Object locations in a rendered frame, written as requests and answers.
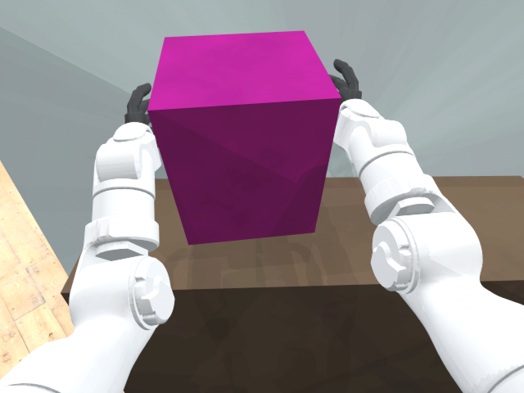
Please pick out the right robot upper arm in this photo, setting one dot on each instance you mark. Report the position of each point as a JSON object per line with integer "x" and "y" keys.
{"x": 434, "y": 262}

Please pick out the robot right forearm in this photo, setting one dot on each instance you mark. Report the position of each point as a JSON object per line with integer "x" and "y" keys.
{"x": 393, "y": 181}

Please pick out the robot left hand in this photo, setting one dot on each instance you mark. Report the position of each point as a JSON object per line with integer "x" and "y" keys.
{"x": 136, "y": 108}

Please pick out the carton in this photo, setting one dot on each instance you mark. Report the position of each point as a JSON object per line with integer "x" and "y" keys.
{"x": 244, "y": 124}

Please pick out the left robot upper arm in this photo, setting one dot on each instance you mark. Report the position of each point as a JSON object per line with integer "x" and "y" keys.
{"x": 115, "y": 308}

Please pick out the robot right hand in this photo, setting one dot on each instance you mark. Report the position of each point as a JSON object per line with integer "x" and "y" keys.
{"x": 349, "y": 89}

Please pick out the pedestal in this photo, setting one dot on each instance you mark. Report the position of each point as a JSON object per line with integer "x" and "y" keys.
{"x": 305, "y": 313}

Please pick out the robot left forearm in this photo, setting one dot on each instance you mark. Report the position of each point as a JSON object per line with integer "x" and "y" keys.
{"x": 123, "y": 223}

